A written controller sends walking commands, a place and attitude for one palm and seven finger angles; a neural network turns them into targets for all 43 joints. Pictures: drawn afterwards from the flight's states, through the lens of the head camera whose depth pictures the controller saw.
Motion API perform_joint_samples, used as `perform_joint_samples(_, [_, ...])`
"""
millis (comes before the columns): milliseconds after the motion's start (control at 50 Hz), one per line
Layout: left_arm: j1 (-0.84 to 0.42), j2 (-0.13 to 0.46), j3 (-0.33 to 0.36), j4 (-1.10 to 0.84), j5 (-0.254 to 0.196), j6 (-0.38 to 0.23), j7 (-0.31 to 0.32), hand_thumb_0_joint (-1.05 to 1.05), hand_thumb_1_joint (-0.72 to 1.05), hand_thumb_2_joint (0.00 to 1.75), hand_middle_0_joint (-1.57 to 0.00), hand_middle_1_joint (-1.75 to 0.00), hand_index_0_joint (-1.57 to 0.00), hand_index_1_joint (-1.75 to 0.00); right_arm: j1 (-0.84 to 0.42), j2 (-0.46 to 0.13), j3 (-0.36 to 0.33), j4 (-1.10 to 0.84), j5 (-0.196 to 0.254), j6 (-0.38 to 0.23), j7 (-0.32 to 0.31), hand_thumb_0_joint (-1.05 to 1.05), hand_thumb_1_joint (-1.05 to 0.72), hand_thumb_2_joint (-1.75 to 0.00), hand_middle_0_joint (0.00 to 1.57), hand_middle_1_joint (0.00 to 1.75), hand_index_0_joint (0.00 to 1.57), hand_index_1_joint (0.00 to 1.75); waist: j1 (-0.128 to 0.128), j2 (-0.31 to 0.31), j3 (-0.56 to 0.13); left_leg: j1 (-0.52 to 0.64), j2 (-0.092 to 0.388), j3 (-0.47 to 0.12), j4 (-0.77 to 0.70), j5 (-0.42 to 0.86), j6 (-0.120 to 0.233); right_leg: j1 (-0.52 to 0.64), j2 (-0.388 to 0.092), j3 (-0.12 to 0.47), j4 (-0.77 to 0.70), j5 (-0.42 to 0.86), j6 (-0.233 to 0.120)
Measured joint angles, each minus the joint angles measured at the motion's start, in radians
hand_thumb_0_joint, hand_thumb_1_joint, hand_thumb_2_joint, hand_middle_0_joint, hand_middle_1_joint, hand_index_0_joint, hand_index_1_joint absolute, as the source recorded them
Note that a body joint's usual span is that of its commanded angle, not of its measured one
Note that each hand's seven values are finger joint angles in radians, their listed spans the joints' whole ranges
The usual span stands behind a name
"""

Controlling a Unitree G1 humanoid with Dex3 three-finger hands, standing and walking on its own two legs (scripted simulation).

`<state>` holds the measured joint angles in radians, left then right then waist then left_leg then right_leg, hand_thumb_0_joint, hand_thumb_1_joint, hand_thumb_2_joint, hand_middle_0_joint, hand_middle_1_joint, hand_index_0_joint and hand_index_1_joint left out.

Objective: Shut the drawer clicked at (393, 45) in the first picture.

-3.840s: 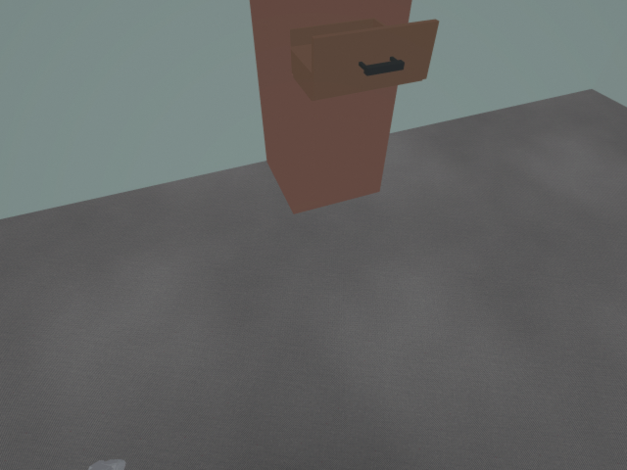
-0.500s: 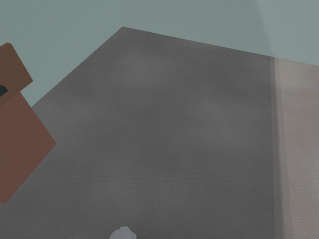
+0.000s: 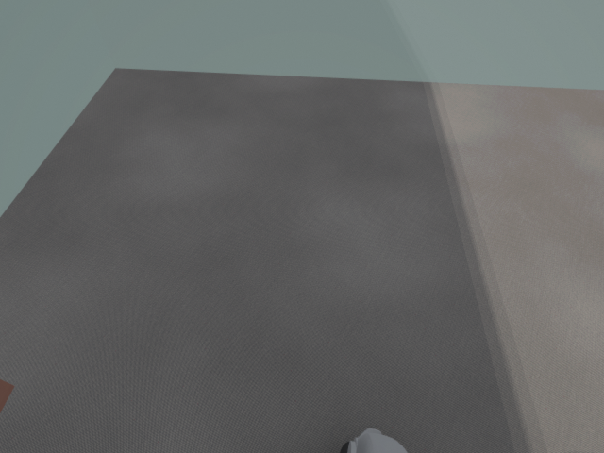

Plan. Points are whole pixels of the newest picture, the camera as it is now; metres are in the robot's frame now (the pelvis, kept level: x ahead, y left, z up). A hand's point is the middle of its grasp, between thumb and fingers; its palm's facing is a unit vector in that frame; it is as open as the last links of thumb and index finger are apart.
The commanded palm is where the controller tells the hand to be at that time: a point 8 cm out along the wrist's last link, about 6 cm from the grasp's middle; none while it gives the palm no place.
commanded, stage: walk to a spot facing it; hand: left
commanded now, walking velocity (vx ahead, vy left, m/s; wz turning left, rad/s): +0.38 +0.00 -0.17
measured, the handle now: out of the picture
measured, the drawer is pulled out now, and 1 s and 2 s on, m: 0.20 0.20 0.20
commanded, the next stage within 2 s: turn to face it in 0.48 s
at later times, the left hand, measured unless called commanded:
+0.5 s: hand (196, 414) +0.21 +0.18 -0.19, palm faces +0.04 -0.99 -0.12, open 7.3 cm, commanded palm none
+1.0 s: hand (232, 264) +0.47 +0.15 -0.14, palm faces +0.11 -0.97 -0.21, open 7.3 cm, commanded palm none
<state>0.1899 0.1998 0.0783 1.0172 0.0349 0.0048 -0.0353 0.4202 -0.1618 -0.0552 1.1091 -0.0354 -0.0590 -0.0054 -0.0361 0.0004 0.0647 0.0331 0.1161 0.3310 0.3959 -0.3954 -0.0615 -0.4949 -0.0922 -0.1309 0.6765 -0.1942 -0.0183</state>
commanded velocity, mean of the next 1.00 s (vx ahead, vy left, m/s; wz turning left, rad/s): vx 0.18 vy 0.00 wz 0.18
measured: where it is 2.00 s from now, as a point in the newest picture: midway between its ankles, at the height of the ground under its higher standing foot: (317, 399)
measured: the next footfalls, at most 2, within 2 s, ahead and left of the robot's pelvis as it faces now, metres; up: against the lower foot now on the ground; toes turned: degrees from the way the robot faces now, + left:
right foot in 0.04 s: +0.15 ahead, -0.12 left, +0.00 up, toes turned -9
left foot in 0.46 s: +0.35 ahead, +0.13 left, +0.00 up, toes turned +10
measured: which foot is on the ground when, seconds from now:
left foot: down 0.00-0.04, up 0.06-0.44, down 0.46-0.86, up 0.88-1.00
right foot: up 0.00-0.02, down 0.04-0.46, up 0.48-0.82, down 0.84-1.00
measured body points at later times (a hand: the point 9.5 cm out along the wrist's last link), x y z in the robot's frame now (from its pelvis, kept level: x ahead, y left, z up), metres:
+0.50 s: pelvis +0.23 +0.02 -0.01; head +0.25 +0.04 +0.44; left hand +0.21 +0.24 -0.18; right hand +0.32 -0.23 -0.14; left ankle +0.32 +0.12 -0.73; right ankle +0.12 -0.10 -0.71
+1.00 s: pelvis +0.37 -0.02 +0.00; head +0.39 -0.05 +0.45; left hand +0.46 +0.20 -0.13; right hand +0.36 -0.24 -0.17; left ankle +0.32 +0.11 -0.66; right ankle +0.40 -0.12 -0.73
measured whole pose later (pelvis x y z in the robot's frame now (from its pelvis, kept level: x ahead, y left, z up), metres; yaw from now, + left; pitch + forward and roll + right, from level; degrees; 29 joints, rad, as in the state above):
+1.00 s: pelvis +0.37 -0.02 +0.00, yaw +6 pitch +0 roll +1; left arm 0.13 0.11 0.05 0.96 0.02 -0.03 0.03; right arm 0.32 -0.15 -0.07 1.08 -0.02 0.04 0.01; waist -0.05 0.04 0.05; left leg -0.44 0.07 0.07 1.09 -0.47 -0.06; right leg -0.27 -0.11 -0.23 0.54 -0.26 -0.03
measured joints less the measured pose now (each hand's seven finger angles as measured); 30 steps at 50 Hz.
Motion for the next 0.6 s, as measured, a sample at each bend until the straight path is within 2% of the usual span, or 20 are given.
perform_joint_samples(40, [-0.015, 0.011, -0.003, -0.009, 0.003, -0.025, -0.001, 0.01, 0.93, 0.9, -0.19, -0.3, -0.2, -0.3, 0.035, 0.006, 0.003, 0.019, 0.004, 0.008, 0.004, 0.0, -0.92, -0.89, 0.2, 0.29, 0.2, 0.3, -0.006, 0.008, 0.005, -0.017, 0.037, -0.003, 0.129, -0.075, -0.013, 0.071, 0.029, -0.021, -0.079, -0.008, -0.03])
perform_joint_samples(60, [-0.026, 0.01, -0.001, -0.011, 0.003, -0.043, 0.003, 0.01, 0.92, 0.9, -0.19, -0.3, -0.2, -0.3, 0.038, 0.008, 0.005, 0.031, 0.01, 0.016, 0.006, 0.01, -0.92, -0.89, 0.2, 0.29, 0.2, 0.3, 0.001, 0.017, 0.01, -0.068, 0.061, -0.036, 0.275, -0.101, 0.0, 0.065, 0.04, -0.024, -0.044, -0.026, -0.043])
perform_joint_samples(100, [-0.035, 0.002, -0.003, -0.014, -0.009, -0.064, 0.014, 0.01, 0.92, 0.9, -0.19, -0.3, -0.2, -0.3, 0.016, 0.008, 0.008, 0.045, 0.019, 0.037, 0.01, 0.01, -0.92, -0.89, 0.2, 0.29, 0.2, 0.3, 0.006, 0.027, 0.023, -0.212, 0.05, -0.161, 0.609, -0.111, 0.026, 0.078, 0.054, -0.028, 0.003, -0.068, -0.052])
perform_joint_samples(120, [-0.032, -0.003, -0.006, -0.014, -0.012, -0.068, 0.018, 0.01, 0.92, 0.9, -0.2, -0.3, -0.2, -0.3, 0.001, 0.007, 0.008, 0.044, 0.019, 0.041, 0.01, 0.01, -0.92, -0.89, 0.2, 0.29, 0.2, 0.3, 0.006, 0.03, 0.024, -0.28, 0.039, -0.202, 0.733, -0.081, 0.034, 0.101, 0.06, -0.03, -0.007, -0.077, -0.051])
perform_joint_samples(160, [-0.014, -0.016, -0.014, -0.005, -0.014, -0.069, 0.028, 0.01, 0.92, 0.9, -0.2, -0.3, -0.2, -0.3, -0.036, 0.005, 0.006, 0.03, 0.015, 0.042, 0.009, 0.01, -0.92, -0.89, 0.2, 0.29, 0.2, 0.3, 0.006, 0.033, 0.013, -0.394, 0.035, -0.237, 0.839, -0.007, 0.04, 0.158, 0.073, -0.031, -0.063, -0.073, -0.041])
perform_joint_samples(220, [0.025, -0.034, -0.017, 0.022, -0.009, -0.066, 0.042, 0.01, 0.93, 0.9, -0.2, -0.3, -0.2, -0.3, -0.096, 0.006, 0.001, -0.015, 0.01, 0.039, 0.009, 0.01, -0.91, -0.89, 0.2, 0.29, 0.2, 0.3, 0.0, 0.032, -0.017, -0.508, 0.048, -0.24, 0.771, 0.056, 0.031, 0.237, 0.087, -0.028, -0.157, -0.064, -0.04])
perform_joint_samples(300, [0.073, -0.041, -0.026, 0.055, -0.008, -0.065, 0.038, 0.01, 0.94, 0.9, -0.2, -0.3, -0.2, -0.3, -0.165, -0.001, -0.009, -0.064, 0.006, 0.038, 0.009, 0.02, -0.94, -0.89, 0.2, 0.29, 0.2, 0.3, 0.004, 0.027, -0.043, -0.57, 0.056, -0.23, 0.564, 0.135, 0.018, 0.326, 0.097, -0.025, -0.243, -0.071, -0.027])
perform_joint_samples(380, [0.112, -0.047, -0.031, 0.073, -0.006, -0.066, 0.031, 0.01, 0.93, 0.9, -0.2, -0.3, -0.2, -0.3, -0.21, -0.023, -0.013, -0.09, 0.01, 0.027, 0.028, 0.02, -0.95, -0.89, 0.2, 0.29, 0.2, 0.3, 0.031, 0.014, -0.042, -0.542, 0.044, -0.216, 0.359, 0.172, 0.025, 0.402, 0.095, -0.024, -0.262, -0.119, -0.001])
perform_joint_samples(440, [0.146, -0.047, -0.029, 0.086, -0.008, -0.061, 0.028, 0.01, 0.92, 0.9, -0.2, -0.3, -0.2, -0.3, -0.23, -0.031, -0.009, -0.105, 0.009, 0.011, 0.032, 0.02, -0.94, -0.89, 0.2, 0.29, 0.2, 0.3, 0.049, -0.003, -0.036, -0.467, 0.021, -0.191, 0.23, 0.187, 0.036, 0.445, 0.082, -0.017, -0.22, -0.189, 0.025])
perform_joint_samples(460, [0.161, -0.047, -0.028, 0.089, -0.01, -0.057, 0.027, 0.01, 0.92, 0.9, -0.2, -0.3, -0.2, -0.3, -0.234, -0.035, -0.007, -0.113, 0.006, -0.001, 0.031, 0.01, -0.94, -0.89, 0.2, 0.29, 0.2, 0.3, 0.051, -0.006, -0.035, -0.438, 0.012, -0.186, 0.194, 0.209, 0.049, 0.438, 0.073, -0.009, -0.166, -0.227, 0.03])
perform_joint_samples(480, [0.164, -0.043, -0.025, 0.096, -0.014, -0.048, 0.026, 0.01, 0.92, 0.9, -0.2, -0.3, -0.2, -0.3, -0.242, -0.031, -0.006, -0.117, 0.001, -0.011, 0.027, 0.01, -0.93, -0.89, 0.2, 0.29, 0.2, 0.3, 0.049, -0.021, -0.028, -0.439, 0.004, -0.175, 0.226, 0.206, 0.068, 0.402, 0.056, 0.005, -0.057, -0.254, 0.023])
perform_joint_samples(520, [0.159, -0.036, -0.023, 0.105, -0.016, -0.03, 0.026, 0.01, 0.91, 0.9, -0.2, -0.3, -0.2, -0.3, -0.246, -0.019, 0.002, -0.123, -0.003, -0.023, 0.018, 0.01, -0.93, -0.89, 0.2, 0.29, 0.2, 0.3, 0.049, -0.038, -0.016, -0.419, -0.001, -0.147, 0.268, 0.154, 0.092, 0.289, 0.055, 0.058, 0.234, -0.291, 0.004])
perform_joint_samples(560, [0.146, -0.028, -0.018, 0.108, -0.013, -0.02, 0.023, 0.01, 0.91, 0.9, -0.2, -0.3, -0.2, -0.3, -0.233, -0.003, 0.01, -0.121, -0.003, -0.026, 0.008, 0.01, -0.92, -0.89, 0.2, 0.29, 0.2, 0.3, 0.046, -0.043, -0.015, -0.37, -0.005, -0.121, 0.236, 0.132, 0.095, 0.177, 0.051, 0.073, 0.44, -0.244, -0.004])
perform_joint_samples(600, [0.124, -0.02, -0.012, 0.099, -0.01, -0.014, 0.019, 0.01, 0.91, 0.9, -0.2, -0.3, -0.2, -0.3, -0.21, 0.017, 0.015, -0.107, 0.0, -0.029, -0.003, 0.01, -0.92, -0.89, 0.2, 0.29, 0.2, 0.3, 0.045, -0.044, -0.014, -0.314, -0.011, -0.097, 0.173, 0.141, 0.087, 0.089, 0.035, 0.07, 0.514, -0.181, 0.003])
